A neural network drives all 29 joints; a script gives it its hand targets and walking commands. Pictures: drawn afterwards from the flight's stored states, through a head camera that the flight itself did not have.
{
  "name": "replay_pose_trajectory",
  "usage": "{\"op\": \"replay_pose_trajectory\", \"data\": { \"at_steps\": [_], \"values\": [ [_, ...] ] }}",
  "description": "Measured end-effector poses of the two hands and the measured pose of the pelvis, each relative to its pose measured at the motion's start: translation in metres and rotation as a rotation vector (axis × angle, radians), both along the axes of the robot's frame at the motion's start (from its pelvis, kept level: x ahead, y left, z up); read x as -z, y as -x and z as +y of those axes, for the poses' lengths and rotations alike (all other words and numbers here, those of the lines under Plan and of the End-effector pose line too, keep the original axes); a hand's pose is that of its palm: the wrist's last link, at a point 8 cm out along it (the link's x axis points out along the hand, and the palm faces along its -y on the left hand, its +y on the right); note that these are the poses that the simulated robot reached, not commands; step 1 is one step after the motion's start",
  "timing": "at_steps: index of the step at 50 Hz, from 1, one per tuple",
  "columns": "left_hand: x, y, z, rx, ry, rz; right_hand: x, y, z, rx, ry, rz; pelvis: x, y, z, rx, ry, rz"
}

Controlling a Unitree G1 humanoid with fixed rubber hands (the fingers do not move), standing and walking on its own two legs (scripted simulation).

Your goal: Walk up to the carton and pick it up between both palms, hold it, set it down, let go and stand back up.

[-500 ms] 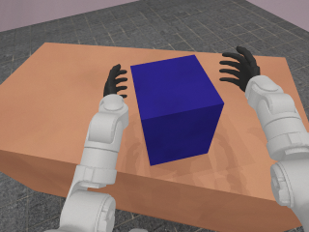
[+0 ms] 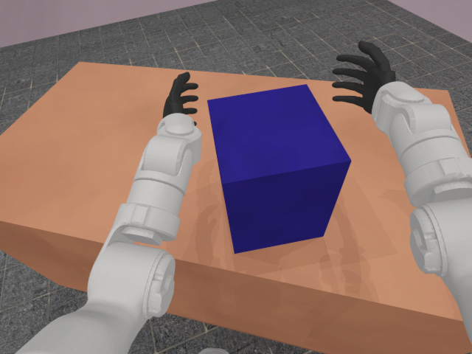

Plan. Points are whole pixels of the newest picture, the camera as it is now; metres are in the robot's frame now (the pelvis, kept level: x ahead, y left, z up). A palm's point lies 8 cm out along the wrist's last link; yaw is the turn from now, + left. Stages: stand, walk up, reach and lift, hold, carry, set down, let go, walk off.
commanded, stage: reach and lift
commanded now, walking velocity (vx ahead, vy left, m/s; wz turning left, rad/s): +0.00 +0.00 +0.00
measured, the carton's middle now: (268, 172) +0.46 +0.06 +0.01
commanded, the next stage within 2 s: none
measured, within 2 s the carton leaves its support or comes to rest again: neither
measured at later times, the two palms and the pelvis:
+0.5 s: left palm (183, 150) +0.41 +0.21 +0.10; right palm (373, 127) +0.51 -0.12 +0.11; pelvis +0.01 +0.00 +0.00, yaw +0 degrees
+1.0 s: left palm (190, 165) +0.42 +0.21 +0.05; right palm (356, 138) +0.53 -0.10 +0.06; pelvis +0.03 +0.00 -0.01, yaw +0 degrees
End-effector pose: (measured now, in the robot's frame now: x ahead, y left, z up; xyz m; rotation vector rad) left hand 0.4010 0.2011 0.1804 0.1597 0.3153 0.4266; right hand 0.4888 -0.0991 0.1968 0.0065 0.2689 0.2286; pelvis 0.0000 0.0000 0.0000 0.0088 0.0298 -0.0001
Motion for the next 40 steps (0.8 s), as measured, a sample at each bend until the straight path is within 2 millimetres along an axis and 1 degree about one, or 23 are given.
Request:
{"op": "replay_pose_trajectory", "data": {
  "at_steps": [5, 11, 19, 26, 31, 36, 40],
  "values": [
    [0.006, -0.006, 0.002, 0.002, -0.002, 0.009, 0.005, -0.005, -0.001, 0.010, 0.000, 0.021, 0.000, -0.002, 0.000, 0.000, 0.001, 0.017],
    [0.022, -0.011, 0.003, 0.021, 0.008, 0.020, 0.025, -0.008, -0.006, 0.023, 0.008, 0.044, 0.000, -0.005, 0.000, 0.001, 0.001, 0.034],
    [0.052, -0.013, 0.006, 0.038, 0.023, 0.018, 0.062, -0.011, -0.016, 0.039, 0.013, 0.057, 0.000, -0.008, -0.001, 0.001, 0.001, 0.067],
    [0.084, -0.012, 0.011, 0.040, 0.026, 0.014, 0.087, -0.018, -0.020, 0.046, 0.011, 0.041, 0.001, -0.014, -0.003, 0.002, 0.001, 0.124],
    [0.100, -0.014, 0.013, 0.057, 0.025, -0.010, 0.099, -0.027, -0.017, 0.038, 0.003, 0.009, 0.002, -0.020, -0.003, 0.002, 0.001, 0.177],
    [0.117, -0.016, 0.013, 0.075, 0.027, -0.017, 0.118, -0.032, -0.013, 0.035, -0.009, 0.013, 0.003, -0.024, -0.003, 0.002, 0.001, 0.221],
    [0.125, -0.018, 0.013, 0.079, 0.026, -0.026, 0.129, -0.036, -0.009, 0.029, -0.022, 0.000, 0.004, -0.028, -0.003, 0.001, 0.001, 0.257]
  ]
}}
